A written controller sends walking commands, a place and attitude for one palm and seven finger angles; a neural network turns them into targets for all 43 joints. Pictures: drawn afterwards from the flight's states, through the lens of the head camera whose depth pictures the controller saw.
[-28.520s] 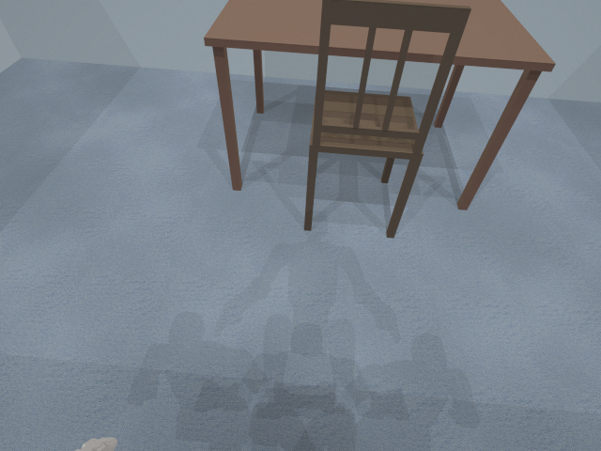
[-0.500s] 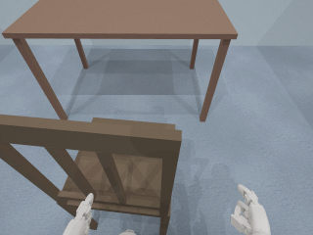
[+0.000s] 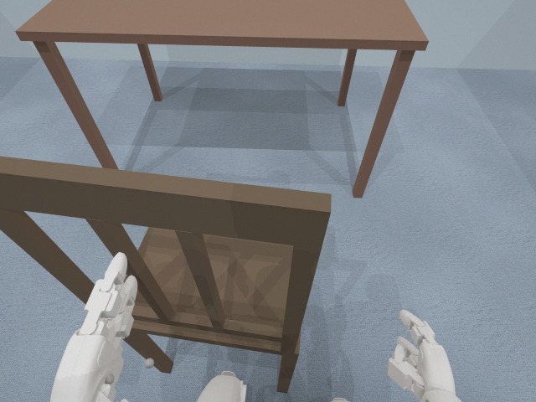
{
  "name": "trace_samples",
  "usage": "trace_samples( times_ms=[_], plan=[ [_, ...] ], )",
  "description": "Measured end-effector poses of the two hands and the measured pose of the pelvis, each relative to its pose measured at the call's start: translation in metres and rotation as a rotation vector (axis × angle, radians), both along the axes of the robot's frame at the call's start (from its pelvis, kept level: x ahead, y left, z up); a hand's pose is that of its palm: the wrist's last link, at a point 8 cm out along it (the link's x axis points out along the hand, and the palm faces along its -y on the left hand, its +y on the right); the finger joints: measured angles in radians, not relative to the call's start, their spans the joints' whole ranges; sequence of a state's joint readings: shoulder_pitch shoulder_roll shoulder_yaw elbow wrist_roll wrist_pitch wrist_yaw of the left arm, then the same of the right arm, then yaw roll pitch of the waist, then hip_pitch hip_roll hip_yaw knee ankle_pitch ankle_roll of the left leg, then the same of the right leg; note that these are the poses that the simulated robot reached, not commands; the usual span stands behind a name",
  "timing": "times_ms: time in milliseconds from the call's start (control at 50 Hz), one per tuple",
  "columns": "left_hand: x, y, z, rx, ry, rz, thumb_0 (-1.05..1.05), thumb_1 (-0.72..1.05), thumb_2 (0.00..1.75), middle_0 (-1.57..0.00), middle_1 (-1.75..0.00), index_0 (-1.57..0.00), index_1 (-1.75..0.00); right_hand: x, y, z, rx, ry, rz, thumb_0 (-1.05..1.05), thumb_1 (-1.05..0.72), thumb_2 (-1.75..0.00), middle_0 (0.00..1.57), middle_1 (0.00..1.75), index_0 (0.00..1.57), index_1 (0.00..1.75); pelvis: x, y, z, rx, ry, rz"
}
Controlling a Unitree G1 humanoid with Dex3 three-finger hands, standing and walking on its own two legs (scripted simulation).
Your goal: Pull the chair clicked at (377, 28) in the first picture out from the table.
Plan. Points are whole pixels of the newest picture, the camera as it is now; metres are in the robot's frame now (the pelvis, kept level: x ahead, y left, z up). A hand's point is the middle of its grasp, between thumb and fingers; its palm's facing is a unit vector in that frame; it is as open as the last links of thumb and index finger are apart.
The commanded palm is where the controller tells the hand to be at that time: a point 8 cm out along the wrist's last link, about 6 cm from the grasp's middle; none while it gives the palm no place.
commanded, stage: draw the hand back to the body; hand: left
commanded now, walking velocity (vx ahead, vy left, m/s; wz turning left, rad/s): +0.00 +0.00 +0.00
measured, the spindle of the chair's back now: (141, 277) +0.28 +0.22 +0.03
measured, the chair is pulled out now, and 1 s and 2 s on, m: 0.56 0.55 0.55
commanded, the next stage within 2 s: step back with the hand held close in 1.22 s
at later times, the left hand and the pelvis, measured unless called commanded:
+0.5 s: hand (59, 311) +0.18 +0.22 +0.16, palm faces +0.31 -0.86 -0.42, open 14.1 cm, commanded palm +0.14 +0.27 +0.20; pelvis +0.03 +0.00 +0.07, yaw +1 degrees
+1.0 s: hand out of the picture +0.21 +0.26 +0.25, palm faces +0.55 -0.72 -0.43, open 7.3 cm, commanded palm +0.17 +0.29 +0.27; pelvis +0.04 -0.02 +0.08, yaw +1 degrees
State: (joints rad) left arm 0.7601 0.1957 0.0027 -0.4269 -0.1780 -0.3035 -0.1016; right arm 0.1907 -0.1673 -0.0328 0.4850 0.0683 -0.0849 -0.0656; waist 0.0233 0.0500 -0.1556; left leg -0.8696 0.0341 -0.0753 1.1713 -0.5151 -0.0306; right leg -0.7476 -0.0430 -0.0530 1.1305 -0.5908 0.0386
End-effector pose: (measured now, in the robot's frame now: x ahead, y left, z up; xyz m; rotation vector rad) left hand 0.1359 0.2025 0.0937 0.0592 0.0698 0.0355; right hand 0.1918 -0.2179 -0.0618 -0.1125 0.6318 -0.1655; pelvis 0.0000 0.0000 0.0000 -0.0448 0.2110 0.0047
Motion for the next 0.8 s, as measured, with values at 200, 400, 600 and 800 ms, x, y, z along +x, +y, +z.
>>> trace_samples(
  times_ms=[200,400,600,800],
  plan=[
    [-0.002,0.029,0.040,0.142,0.034,0.097,-0.01,-0.48,0.23,-0.01,-0.01,-0.02,-0.02,-0.005,-0.003,0.023,-0.020,-0.004,-0.017,0.01,-0.90,-0.90,0.20,0.30,0.20,0.30,0.007,-0.003,0.025,0.001,-0.067,0.004],
    [0.004,0.052,0.074,0.327,0.130,0.276,-0.01,-0.19,0.37,-0.06,-0.07,-0.06,-0.08,0.008,-0.002,0.054,-0.060,0.010,0.025,0.01,-0.90,-0.90,0.20,0.30,0.20,0.30,0.020,-0.002,0.059,0.013,-0.179,0.009],
    [0.011,0.067,0.100,0.384,0.124,0.342,0.00,0.16,0.54,-0.11,-0.15,-0.18,-0.19,0.033,0.005,0.066,-0.053,-0.007,0.093,0.01,-0.90,-0.90,0.20,0.30,0.20,0.30,0.033,-0.003,0.075,0.030,-0.234,0.011],
    [0.015,0.084,0.127,0.457,0.085,0.446,0.01,0.52,0.71,-0.16,-0.22,-0.34,-0.33,0.048,0.009,0.067,-0.050,-0.018,0.176,0.01,-0.90,-0.90,0.20,0.30,0.20,0.30,0.038,-0.011,0.081,0.042,-0.269,0.023]
  ],
)
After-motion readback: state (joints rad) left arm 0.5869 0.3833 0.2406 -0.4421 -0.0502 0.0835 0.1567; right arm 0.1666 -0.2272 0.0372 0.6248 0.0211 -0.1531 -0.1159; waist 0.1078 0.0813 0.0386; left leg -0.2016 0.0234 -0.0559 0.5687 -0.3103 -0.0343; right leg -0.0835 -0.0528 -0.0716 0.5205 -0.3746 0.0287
